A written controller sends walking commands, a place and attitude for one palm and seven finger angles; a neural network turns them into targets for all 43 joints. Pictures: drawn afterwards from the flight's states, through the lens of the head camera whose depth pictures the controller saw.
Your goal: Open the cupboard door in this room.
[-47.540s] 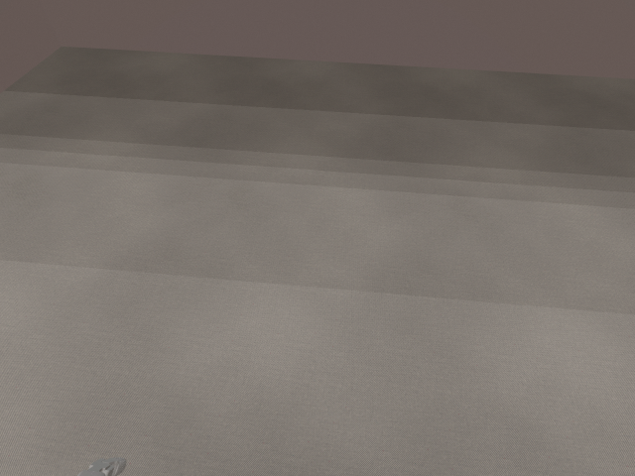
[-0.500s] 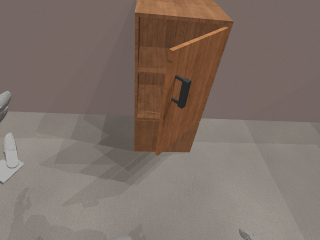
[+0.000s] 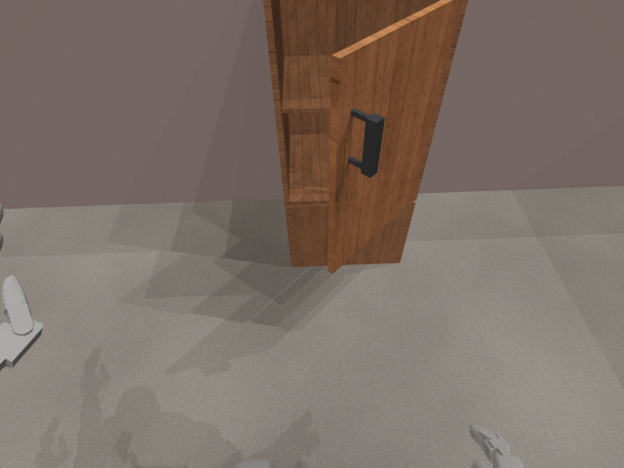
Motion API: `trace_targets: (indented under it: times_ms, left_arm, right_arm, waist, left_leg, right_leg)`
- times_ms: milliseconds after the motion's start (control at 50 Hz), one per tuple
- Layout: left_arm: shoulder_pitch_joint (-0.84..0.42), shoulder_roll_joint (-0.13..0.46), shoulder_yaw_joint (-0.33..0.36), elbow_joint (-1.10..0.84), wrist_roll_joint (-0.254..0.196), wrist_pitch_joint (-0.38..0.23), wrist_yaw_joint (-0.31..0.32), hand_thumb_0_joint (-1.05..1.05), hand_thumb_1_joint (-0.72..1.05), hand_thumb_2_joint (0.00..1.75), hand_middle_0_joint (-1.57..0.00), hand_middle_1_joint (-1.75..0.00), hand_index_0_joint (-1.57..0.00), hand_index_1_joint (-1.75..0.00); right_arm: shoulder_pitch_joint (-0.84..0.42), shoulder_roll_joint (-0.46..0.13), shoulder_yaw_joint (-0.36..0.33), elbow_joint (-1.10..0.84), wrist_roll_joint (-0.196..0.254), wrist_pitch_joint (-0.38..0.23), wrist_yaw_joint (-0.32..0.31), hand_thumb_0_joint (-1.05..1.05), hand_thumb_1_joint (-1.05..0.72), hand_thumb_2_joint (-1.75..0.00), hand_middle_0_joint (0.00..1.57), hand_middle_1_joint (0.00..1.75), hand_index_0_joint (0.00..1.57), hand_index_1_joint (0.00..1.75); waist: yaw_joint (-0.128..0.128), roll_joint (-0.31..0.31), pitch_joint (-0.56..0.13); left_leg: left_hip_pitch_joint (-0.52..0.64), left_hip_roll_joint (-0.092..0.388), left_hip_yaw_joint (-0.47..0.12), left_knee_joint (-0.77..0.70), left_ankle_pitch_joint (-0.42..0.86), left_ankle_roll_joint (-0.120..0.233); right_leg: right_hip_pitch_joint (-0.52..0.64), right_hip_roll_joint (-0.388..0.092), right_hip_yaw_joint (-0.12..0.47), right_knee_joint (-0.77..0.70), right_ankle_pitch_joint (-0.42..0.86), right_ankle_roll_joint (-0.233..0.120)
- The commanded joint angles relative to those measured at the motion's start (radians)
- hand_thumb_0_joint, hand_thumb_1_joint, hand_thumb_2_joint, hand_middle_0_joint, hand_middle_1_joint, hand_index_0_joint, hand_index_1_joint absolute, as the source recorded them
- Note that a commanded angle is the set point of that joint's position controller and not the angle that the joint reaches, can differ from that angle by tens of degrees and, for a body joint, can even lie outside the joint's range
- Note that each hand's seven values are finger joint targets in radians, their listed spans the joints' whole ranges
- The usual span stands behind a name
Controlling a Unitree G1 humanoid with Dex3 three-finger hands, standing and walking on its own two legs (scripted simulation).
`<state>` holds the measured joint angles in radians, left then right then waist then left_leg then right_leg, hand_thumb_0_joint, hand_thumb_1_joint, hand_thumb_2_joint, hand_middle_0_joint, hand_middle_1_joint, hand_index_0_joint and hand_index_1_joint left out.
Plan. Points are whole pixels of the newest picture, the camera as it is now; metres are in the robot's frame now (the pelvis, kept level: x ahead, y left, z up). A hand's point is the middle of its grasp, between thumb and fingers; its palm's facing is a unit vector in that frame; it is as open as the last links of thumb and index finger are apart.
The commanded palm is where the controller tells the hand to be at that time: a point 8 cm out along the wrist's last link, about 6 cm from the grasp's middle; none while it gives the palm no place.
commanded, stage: stop stepping back and stand still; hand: left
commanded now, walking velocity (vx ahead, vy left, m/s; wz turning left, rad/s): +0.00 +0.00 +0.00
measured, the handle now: (363, 142) +0.68 -0.05 +0.04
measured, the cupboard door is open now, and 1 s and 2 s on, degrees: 45 45 45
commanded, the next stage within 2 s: let the arm hang, fingers relaxed in 0.46 s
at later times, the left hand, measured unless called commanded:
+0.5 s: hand (70, 296) +0.24 +0.26 +0.16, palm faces +0.36 -0.78 -0.51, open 7.4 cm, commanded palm +0.18 +0.30 +0.19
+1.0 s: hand out of the picture -0.01 +0.19 -0.16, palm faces +0.05 -0.98 -0.21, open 7.0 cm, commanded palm none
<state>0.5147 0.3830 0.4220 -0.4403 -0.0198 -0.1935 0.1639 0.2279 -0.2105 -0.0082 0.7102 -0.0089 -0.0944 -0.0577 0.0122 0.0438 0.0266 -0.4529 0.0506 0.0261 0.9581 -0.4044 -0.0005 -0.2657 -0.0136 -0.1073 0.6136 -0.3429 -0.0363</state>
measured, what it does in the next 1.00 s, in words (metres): stands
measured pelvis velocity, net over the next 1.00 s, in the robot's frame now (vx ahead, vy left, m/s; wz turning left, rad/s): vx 0.01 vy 0.01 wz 0.03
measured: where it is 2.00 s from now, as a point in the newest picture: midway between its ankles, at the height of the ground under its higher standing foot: outside the picture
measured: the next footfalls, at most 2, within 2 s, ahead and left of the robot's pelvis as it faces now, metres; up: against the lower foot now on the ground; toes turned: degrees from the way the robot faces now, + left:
none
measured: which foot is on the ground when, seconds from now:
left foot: down 0.00-1.00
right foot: down 0.00-1.00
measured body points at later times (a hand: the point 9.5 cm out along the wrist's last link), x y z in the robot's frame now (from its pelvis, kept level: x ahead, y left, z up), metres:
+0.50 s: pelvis +0.04 +0.00 +0.01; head +0.06 -0.01 +0.46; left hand +0.21 +0.30 +0.19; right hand +0.21 -0.23 -0.08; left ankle +0.05 +0.13 -0.73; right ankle -0.01 -0.10 -0.73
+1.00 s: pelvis +0.01 +0.01 +0.01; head +0.04 +0.02 +0.46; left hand -0.01 +0.25 -0.15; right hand +0.01 -0.23 -0.14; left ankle +0.05 +0.13 -0.73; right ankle -0.01 -0.10 -0.73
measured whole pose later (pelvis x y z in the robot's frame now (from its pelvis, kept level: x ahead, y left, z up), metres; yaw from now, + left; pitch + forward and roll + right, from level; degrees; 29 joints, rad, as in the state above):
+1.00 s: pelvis +0.01 +0.01 +0.01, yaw +2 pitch -1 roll +0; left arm 0.30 0.20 0.01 1.08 0.00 0.03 0.02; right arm 0.27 -0.19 0.01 1.09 -0.03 0.04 -0.01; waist 0.00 -0.01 0.09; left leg -0.26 0.02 0.03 0.47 -0.18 0.00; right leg -0.15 -0.02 -0.12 0.45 -0.28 -0.01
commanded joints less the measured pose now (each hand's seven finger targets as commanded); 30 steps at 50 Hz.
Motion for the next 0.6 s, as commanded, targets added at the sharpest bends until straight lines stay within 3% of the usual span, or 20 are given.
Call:
trace_targets:
  times_ms: [0,20,40,60,80,100,140,180,220,260,280,320,340,440,520,540,560,580]
  left_arm:
    - [-0.070,0.215,0.133,-0.277,-0.004,-0.085,0.030,0.00,0.90,0.90,-0.20,-0.30,-0.20,-0.30]
    - [-0.060,0.215,0.135,-0.283,-0.008,-0.087,0.032,0.00,0.90,0.90,-0.20,-0.30,-0.20,-0.30]
    - [-0.034,0.229,0.151,-0.287,-0.011,-0.088,0.033,0.00,0.90,0.90,-0.20,-0.30,-0.20,-0.30]
    - [-0.027,0.217,0.145,-0.310,-0.012,-0.093,0.030,0.00,0.90,0.90,-0.20,-0.30,-0.20,-0.30]
    - [-0.018,0.216,0.154,-0.283,-0.009,-0.090,0.029,0.00,0.90,0.90,-0.20,-0.30,-0.20,-0.30]
    - [-0.009,0.223,0.166,-0.258,-0.005,-0.087,0.023,0.00,0.90,0.90,-0.20,-0.30,-0.20,-0.30]
    - [-0.014,0.225,0.165,-0.260,-0.001,-0.096,0.015,0.00,0.90,0.90,-0.20,-0.30,-0.20,-0.30]
    - [0.031,0.192,0.143,-0.216,-0.004,-0.088,0.013,0.00,0.90,0.90,-0.20,-0.30,-0.20,-0.30]
    - [0.058,0.182,0.129,-0.205,-0.015,-0.077,0.011,0.00,0.90,0.90,-0.20,-0.30,-0.20,-0.30]
    - [0.072,0.182,0.118,-0.203,-0.021,-0.062,0.011,0.00,0.90,0.90,-0.20,-0.30,-0.20,-0.30]
    - [0.064,0.186,0.120,-0.216,-0.022,-0.059,0.012,0.00,0.90,0.90,-0.20,-0.30,-0.20,-0.30]
    - [0.060,0.206,0.133,-0.231,-0.024,-0.053,0.014,0.00,0.90,0.90,-0.20,-0.30,-0.20,-0.30]
    - [0.052,0.225,0.143,-0.246,-0.024,-0.051,0.015,0.00,0.90,0.90,-0.20,-0.30,-0.20,-0.30]
    - [0.036,0.228,0.139,-0.246,-0.026,-0.046,0.014,0.00,0.90,0.90,-0.20,-0.30,-0.20,-0.30]
    - [0.047,0.198,0.116,-0.208,-0.027,-0.041,0.012,0.00,0.90,0.90,-0.20,-0.30,-0.20,-0.30]
    - [-0.056,0.019,-0.352,0.545,0.041,0.081,-0.119,0.00,0.90,0.90,-0.20,-0.30,-0.20,-0.30]
    - [-0.079,0.023,-0.307,0.577,0.045,0.164,-0.150,0.00,0.90,0.90,-0.20,-0.30,-0.20,-0.30]
    - [-0.099,0.010,-0.305,0.623,0.052,0.178,-0.156,0.00,0.90,0.90,-0.20,-0.30,-0.20,-0.30]
  right_arm:
    - [-0.118,-0.084,-0.030,-0.196,0.000,-0.077,-0.026,0.00,-0.90,-0.90,0.20,0.30,0.20,0.30]
    - [-0.112,-0.090,-0.036,-0.197,-0.001,-0.081,-0.029,0.00,-0.90,-0.90,0.20,0.30,0.20,0.30]
    - [-0.110,-0.114,-0.051,-0.205,0.001,-0.082,-0.036,0.00,-0.90,-0.90,0.20,0.30,0.20,0.30]
    - [-0.116,-0.126,-0.055,-0.225,0.006,-0.081,-0.033,0.00,-0.90,-0.90,0.20,0.30,0.20,0.30]
    - [-0.109,-0.134,-0.054,-0.233,0.012,-0.079,-0.031,0.00,-0.90,-0.90,0.20,0.30,0.20,0.30]
    - [-0.098,-0.108,-0.039,-0.222,0.009,-0.076,-0.028,0.00,-0.90,-0.90,0.20,0.30,0.20,0.30]
    - [-0.098,-0.108,-0.042,-0.226,0.008,-0.086,-0.023,0.00,-0.90,-0.90,0.20,0.30,0.20,0.30]
    - [-0.081,-0.110,-0.042,-0.229,0.018,-0.084,-0.018,0.00,-0.90,-0.90,0.20,0.30,0.20,0.30]
    - [-0.073,-0.111,-0.047,-0.235,0.023,-0.074,-0.010,0.00,-0.90,-0.90,0.20,0.30,0.20,0.30]
    - [-0.076,-0.105,-0.044,-0.243,0.023,-0.064,-0.007,0.00,-0.90,-0.90,0.20,0.30,0.20,0.30]
    - [-0.078,-0.106,-0.043,-0.244,0.022,-0.059,-0.008,0.00,-0.90,-0.90,0.20,0.30,0.20,0.30]
    - [-0.088,-0.104,-0.038,-0.254,0.019,-0.052,-0.013,0.00,-0.90,-0.90,0.20,0.30,0.20,0.30]
    - [-0.098,-0.109,-0.038,-0.256,0.018,-0.051,-0.018,0.00,-0.90,-0.90,0.20,0.30,0.20,0.30]
    - [-0.107,-0.108,-0.034,-0.262,0.017,-0.044,-0.026,0.00,-0.90,-0.90,0.20,0.30,0.20,0.30]
    - [-0.099,-0.108,-0.032,-0.257,0.017,-0.044,-0.025,0.00,-0.90,-0.90,0.20,0.30,0.20,0.30]
    - [-0.158,-0.228,-0.066,-0.016,0.015,-0.105,0.070,0.00,-0.90,-0.90,0.20,0.30,0.20,0.30]
    - [-0.081,-0.273,-0.077,-0.012,0.014,-0.024,0.074,0.00,-0.90,-0.90,0.20,0.30,0.20,0.30]
    - [-0.066,-0.230,-0.064,-0.011,0.004,0.008,0.071,0.00,-0.90,-0.90,0.20,0.30,0.20,0.30]
  waist:
    - [-0.025,-0.144,-0.081]
    - [-0.025,-0.097,-0.074]
    - [-0.020,0.005,-0.070]
    - [-0.006,0.094,-0.078]
    - [-0.001,0.115,-0.076]
    - [-0.010,0.182,-0.077]
    - [-0.004,0.199,-0.085]
    - [-0.010,0.096,-0.116]
    - [-0.022,-0.017,-0.171]
    - [-0.028,-0.067,-0.195]
    - [-0.027,-0.054,-0.205]
    - [-0.022,-0.036,-0.205]
    - [-0.019,0.007,-0.196]
    - [-0.016,-0.001,-0.160]
    - [-0.014,0.009,-0.136]
    - [-0.061,-0.003,-0.052]
    - [-0.033,0.027,-0.093]
    - [-0.027,0.001,-0.103]
  left_leg:
    - [0.162,-0.016,0.060,-0.361,0.153,0.007]
    - [0.236,-0.024,0.050,-0.451,0.205,0.006]
    - [0.273,0.023,-0.029,-0.515,0.245,0.021]
    - [0.282,0.101,-0.135,-0.539,0.320,0.052]
    - [0.240,0.134,-0.180,-0.538,0.402,0.071]
    - [0.216,0.140,-0.198,-0.582,0.458,0.076]
    - [0.215,0.147,-0.177,-0.584,0.517,0.071]
    - [0.226,0.113,-0.094,-0.516,0.531,0.048]
    - [0.228,0.056,-0.022,-0.432,0.525,0.011]
    - [0.225,0.030,0.008,-0.402,0.511,-0.002]
    - [0.233,0.027,0.014,-0.414,0.508,-0.002]
    - [0.262,0.031,0.010,-0.446,0.536,0.002]
    - [0.271,0.036,0.004,-0.459,0.554,0.002]
    - [0.271,0.041,-0.007,-0.486,0.532,0.003]
    - [0.267,0.041,-0.012,-0.516,0.469,0.006]
    - [0.209,0.074,-0.034,-0.401,0.542,0.012]
    - [0.171,0.090,-0.055,-0.448,0.508,0.027]
    - [0.133,0.100,-0.080,-0.462,0.429,0.049]
  right_leg:
    - [0.042,-0.201,0.177,-0.193,0.237,-0.085]
    - [0.009,-0.170,0.160,-0.170,0.176,-0.052]
    - [-0.010,-0.139,0.143,-0.108,0.134,-0.019]
    - [-0.031,-0.070,0.113,-0.057,0.090,0.017]
    - [-0.008,-0.022,0.088,-0.040,0.110,0.039]
    - [0.014,-0.002,0.055,0.003,0.112,0.047]
    - [0.047,0.000,0.048,-0.024,0.041,0.045]
    - [0.107,-0.014,0.070,-0.130,0.220,0.041]
    - [0.162,-0.066,0.150,-0.161,0.467,0.018]
    - [0.183,-0.111,0.174,-0.161,0.616,0.006]
    - [0.190,-0.115,0.171,-0.156,0.638,0.006]
    - [0.175,-0.095,0.145,-0.153,0.605,0.019]
    - [0.164,-0.089,0.134,-0.155,0.574,0.023]
    - [0.143,-0.066,0.120,-0.195,0.479,0.031]
    - [0.123,-0.051,0.118,-0.227,0.379,0.034]
    - [-0.018,-0.098,0.054,-0.098,0.368,0.015]
    - [0.004,-0.112,0.107,-0.114,0.286,0.009]
    - [0.015,-0.088,0.081,-0.093,0.210,0.007]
